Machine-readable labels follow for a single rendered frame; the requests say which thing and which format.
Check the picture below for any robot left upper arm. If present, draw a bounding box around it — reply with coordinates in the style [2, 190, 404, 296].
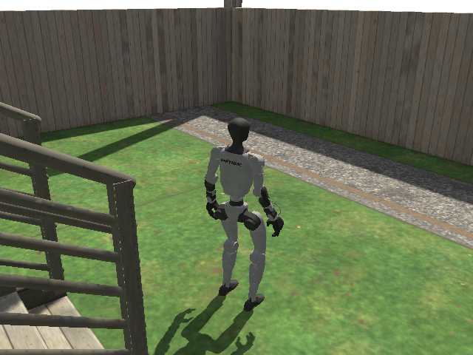
[205, 146, 226, 184]

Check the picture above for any robot right forearm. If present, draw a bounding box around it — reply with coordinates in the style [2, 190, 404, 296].
[259, 187, 278, 221]

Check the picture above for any left robot hand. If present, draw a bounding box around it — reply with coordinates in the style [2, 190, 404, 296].
[206, 200, 219, 220]

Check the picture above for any robot right upper arm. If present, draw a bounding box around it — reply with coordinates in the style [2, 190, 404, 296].
[248, 153, 265, 197]

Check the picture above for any left robot shin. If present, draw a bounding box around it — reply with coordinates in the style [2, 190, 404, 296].
[222, 239, 237, 287]

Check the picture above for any robot left forearm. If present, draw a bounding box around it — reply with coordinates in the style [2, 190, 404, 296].
[204, 180, 216, 203]

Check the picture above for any right robot hand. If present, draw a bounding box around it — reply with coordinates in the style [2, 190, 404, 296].
[266, 217, 284, 237]

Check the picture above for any humanoid robot torso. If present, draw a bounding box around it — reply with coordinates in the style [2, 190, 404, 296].
[220, 144, 253, 223]

